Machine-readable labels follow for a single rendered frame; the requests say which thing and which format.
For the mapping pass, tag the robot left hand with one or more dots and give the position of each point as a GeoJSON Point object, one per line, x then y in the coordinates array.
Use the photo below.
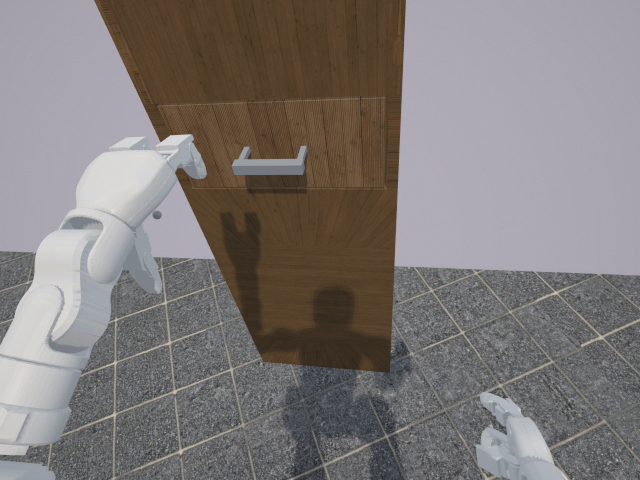
{"type": "Point", "coordinates": [130, 182]}

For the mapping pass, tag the cabinet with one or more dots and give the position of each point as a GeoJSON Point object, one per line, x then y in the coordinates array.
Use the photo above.
{"type": "Point", "coordinates": [311, 269]}

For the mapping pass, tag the drawer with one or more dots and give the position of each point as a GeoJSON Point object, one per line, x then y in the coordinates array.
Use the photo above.
{"type": "Point", "coordinates": [345, 138]}

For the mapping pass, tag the handle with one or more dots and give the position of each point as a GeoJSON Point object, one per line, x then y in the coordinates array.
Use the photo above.
{"type": "Point", "coordinates": [245, 166]}

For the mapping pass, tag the robot left forearm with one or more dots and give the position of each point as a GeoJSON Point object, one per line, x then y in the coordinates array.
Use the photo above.
{"type": "Point", "coordinates": [64, 312]}

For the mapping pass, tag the robot right hand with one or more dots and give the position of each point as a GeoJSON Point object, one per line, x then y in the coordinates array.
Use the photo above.
{"type": "Point", "coordinates": [503, 455]}

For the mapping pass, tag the left robot upper arm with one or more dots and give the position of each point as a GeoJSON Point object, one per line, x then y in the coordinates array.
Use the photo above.
{"type": "Point", "coordinates": [10, 470]}

